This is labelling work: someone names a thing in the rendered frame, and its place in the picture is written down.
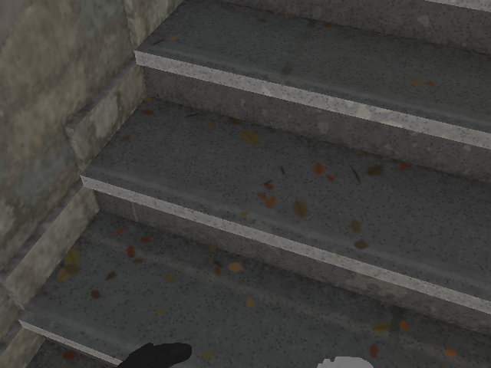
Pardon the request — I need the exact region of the robot left hand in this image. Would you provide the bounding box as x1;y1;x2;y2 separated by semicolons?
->
113;343;192;368

